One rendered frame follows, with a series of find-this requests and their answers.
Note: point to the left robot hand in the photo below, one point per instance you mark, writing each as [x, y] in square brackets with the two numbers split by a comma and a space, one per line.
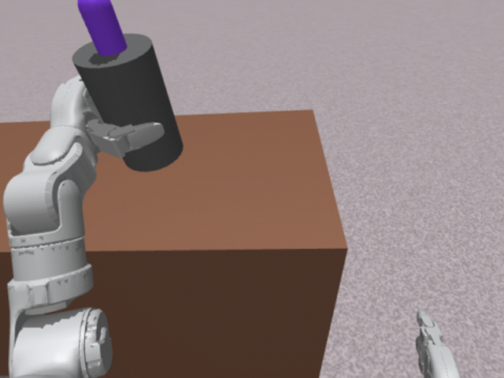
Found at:
[73, 106]

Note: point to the right robot hand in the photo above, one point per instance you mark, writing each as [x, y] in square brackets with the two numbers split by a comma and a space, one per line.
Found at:
[435, 359]

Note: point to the left robot arm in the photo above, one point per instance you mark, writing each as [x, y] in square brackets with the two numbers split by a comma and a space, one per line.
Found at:
[44, 214]

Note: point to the bottle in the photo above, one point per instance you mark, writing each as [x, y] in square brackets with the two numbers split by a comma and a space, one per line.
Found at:
[123, 77]

